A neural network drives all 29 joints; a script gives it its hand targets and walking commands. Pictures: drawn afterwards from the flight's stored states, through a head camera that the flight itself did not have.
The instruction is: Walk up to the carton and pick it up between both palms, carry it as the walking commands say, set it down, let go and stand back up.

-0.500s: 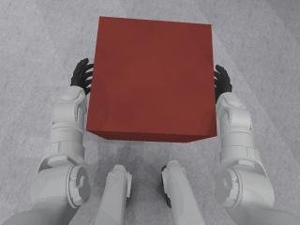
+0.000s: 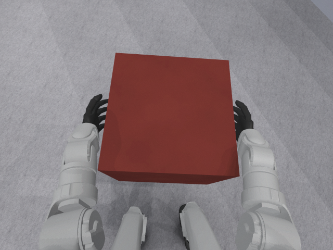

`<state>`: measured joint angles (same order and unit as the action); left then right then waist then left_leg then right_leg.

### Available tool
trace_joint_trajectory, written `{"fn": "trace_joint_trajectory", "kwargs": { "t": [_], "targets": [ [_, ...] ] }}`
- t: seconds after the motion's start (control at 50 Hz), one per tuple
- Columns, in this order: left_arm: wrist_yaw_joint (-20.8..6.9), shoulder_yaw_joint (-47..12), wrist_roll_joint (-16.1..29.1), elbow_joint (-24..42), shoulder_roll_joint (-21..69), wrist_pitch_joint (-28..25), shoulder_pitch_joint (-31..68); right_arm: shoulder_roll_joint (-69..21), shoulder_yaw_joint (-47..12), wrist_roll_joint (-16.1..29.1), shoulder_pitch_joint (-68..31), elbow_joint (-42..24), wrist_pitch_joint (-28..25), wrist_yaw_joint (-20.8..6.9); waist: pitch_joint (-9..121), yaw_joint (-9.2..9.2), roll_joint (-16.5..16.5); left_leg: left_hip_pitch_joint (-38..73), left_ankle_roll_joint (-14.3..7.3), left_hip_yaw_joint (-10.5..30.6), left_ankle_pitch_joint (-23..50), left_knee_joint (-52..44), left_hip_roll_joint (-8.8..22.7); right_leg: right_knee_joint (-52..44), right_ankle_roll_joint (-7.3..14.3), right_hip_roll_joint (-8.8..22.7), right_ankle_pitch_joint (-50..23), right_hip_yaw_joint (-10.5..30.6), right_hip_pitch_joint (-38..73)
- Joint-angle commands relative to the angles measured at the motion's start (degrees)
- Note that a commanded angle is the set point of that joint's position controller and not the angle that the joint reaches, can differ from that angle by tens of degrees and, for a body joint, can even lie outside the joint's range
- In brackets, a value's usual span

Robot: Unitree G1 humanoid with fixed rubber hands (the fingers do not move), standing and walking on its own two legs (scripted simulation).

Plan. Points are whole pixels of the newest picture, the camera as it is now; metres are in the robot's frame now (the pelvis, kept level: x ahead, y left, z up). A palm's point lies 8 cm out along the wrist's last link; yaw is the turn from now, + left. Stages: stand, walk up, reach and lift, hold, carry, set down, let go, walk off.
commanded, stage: reach and lift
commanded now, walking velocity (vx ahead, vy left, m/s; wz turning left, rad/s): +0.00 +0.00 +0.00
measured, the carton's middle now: (167, 127) +0.43 -0.02 -0.13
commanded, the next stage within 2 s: none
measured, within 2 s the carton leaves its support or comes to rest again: neither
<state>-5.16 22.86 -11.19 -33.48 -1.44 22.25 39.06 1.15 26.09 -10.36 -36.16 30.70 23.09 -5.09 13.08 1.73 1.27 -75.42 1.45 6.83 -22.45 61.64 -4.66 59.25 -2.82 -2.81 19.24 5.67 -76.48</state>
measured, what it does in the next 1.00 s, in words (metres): rises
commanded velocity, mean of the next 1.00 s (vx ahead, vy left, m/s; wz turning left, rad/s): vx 0.00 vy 0.00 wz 0.00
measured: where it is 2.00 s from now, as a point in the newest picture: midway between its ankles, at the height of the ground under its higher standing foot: (162, 239)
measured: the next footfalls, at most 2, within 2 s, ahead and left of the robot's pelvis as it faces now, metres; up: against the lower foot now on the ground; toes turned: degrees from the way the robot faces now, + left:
none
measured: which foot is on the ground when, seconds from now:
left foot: down 0.00-1.00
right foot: down 0.00-1.00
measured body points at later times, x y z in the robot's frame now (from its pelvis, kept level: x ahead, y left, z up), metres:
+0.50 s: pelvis +0.02 +0.00 +0.06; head +0.16 +0.00 +0.49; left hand +0.40 +0.17 +0.01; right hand +0.37 -0.21 +0.01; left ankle +0.04 +0.12 -0.64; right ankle +0.06 -0.14 -0.64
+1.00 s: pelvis +0.03 +0.00 +0.10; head +0.09 +0.00 +0.54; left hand +0.38 +0.17 +0.08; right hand +0.35 -0.21 +0.08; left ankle +0.04 +0.12 -0.64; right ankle +0.06 -0.14 -0.64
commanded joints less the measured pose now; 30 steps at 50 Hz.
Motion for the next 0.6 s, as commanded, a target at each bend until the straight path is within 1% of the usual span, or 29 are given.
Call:
{"fn": "trace_joint_trajectory", "kwargs": {
  "t": [0.0, 0.32, 0.44, 0.58],
  "targets": [
    [-14.9, -30.8, 8.3, 1.3, 56.5, -0.9, 29.2, -54.7, -33.1, 9.2, -32.4, -2.4, -1.1, -15.8, 43.2, 0.92, 0.1, 24.9, -0.9, -6.7, 17.8, -8.6, -3.2, -5.9, 2.1, -4.1, -18.4, -7.7, 31.7],
    [-15.5, -32.8, 6.9, 5.4, 56.1, -0.5, 19.2, -54.3, -35.3, 7.1, -21.8, -6.5, -0.8, -16.8, 36.0, 0.9, 0.0, 37.0, -1.2, -5.4, 25.6, -19.0, -2.6, -16.6, 2.9, -3.4, -25.3, -5.8, 43.7],
    [-15.7, -33.8, 6.8, 6.3, 56.2, 0.0, 16.9, -54.2, -36.0, 6.8, -19.3, -7.7, -0.4, -16.9, 33.5, 0.92, -0.2, 41.6, -1.3, -5.0, 26.1, -22.6, -2.3, -20.2, 3.0, -3.3, -25.5, -5.4, 47.5],
    [-15.9, -34.4, 6.7, 6.9, 56.4, 1.2, 14.8, -54.1, -36.2, 6.7, -17.7, -8.9, 0.8, -16.9, 29.1, 0.65, -0.5, 47.0, -1.4, -4.7, 24.6, -26.8, -2.0, -24.3, 3.1, -3.3, -23.7, -5.2, 51.4]
  ]
}}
